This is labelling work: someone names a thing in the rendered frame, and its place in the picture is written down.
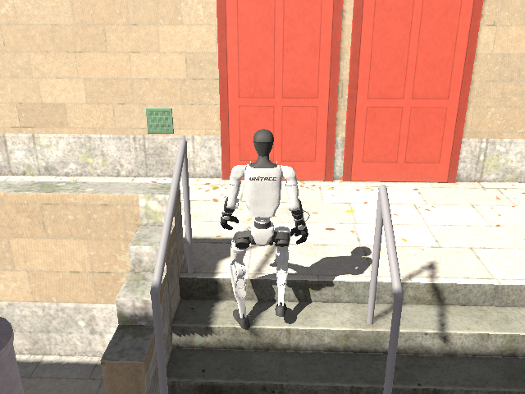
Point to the stairs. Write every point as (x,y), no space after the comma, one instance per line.
(453,339)

